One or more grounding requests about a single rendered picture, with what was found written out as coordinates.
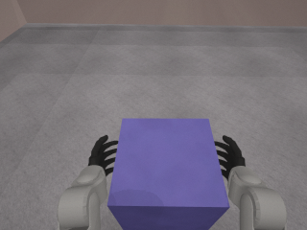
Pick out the carton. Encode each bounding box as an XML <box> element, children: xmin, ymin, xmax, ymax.
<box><xmin>107</xmin><ymin>118</ymin><xmax>230</xmax><ymax>230</ymax></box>

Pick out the left robot forearm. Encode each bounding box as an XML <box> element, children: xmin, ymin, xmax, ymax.
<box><xmin>57</xmin><ymin>165</ymin><xmax>108</xmax><ymax>230</ymax></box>

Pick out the left robot hand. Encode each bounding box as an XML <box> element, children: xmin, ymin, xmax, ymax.
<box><xmin>88</xmin><ymin>135</ymin><xmax>118</xmax><ymax>176</ymax></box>

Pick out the right robot hand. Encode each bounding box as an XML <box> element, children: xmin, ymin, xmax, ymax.
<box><xmin>214</xmin><ymin>135</ymin><xmax>246</xmax><ymax>181</ymax></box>

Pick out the right robot forearm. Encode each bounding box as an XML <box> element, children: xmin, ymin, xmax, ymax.
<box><xmin>227</xmin><ymin>166</ymin><xmax>288</xmax><ymax>230</ymax></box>

